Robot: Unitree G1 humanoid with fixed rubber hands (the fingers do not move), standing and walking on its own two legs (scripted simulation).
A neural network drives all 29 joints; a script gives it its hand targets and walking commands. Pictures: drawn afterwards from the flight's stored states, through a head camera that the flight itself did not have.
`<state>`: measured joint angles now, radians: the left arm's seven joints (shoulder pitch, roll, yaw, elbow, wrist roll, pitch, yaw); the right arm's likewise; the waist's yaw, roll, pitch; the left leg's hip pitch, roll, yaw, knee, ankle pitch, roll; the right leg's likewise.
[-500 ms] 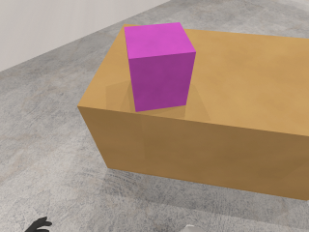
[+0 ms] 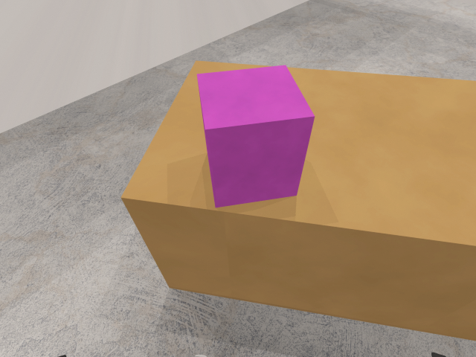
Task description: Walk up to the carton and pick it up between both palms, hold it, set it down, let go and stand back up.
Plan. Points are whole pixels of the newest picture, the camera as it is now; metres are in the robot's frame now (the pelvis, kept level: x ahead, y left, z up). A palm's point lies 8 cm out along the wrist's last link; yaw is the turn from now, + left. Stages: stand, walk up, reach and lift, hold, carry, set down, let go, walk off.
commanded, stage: walk up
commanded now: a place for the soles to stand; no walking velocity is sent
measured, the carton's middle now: (249, 138) +0.60 -0.01 +0.01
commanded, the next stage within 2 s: none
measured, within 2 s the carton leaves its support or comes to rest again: neither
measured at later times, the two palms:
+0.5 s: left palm out of the picture +0.14 +0.33 -0.07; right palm (435, 336) +0.19 -0.32 -0.08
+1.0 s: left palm (31, 320) +0.21 +0.39 -0.09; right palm (398, 312) +0.23 -0.27 -0.08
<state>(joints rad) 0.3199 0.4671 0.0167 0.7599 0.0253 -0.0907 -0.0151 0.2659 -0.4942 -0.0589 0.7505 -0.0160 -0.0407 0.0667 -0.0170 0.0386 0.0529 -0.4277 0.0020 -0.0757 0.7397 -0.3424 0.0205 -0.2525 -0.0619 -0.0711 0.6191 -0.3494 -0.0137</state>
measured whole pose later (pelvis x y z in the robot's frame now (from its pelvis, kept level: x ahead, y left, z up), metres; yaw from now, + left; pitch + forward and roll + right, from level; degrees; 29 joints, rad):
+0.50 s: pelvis +0.08 +0.00 +0.00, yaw +0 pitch +0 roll +1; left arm 0.37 0.47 0.02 0.76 0.03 -0.10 0.00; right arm 0.25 -0.46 -0.06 0.69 -0.02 -0.02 0.06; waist -0.01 0.02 0.06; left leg -0.40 -0.03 -0.07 0.87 -0.46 0.03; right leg -0.32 -0.05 -0.03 0.64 -0.32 0.00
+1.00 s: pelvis +0.15 +0.05 -0.01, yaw +0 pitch -2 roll -1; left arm 0.37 0.47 0.02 0.76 0.02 -0.08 0.01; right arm 0.32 -0.46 -0.06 0.69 -0.02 -0.03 0.06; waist -0.01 0.02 0.08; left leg -0.32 -0.03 -0.03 0.70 -0.35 0.05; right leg -0.39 -0.04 0.00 0.89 -0.48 -0.01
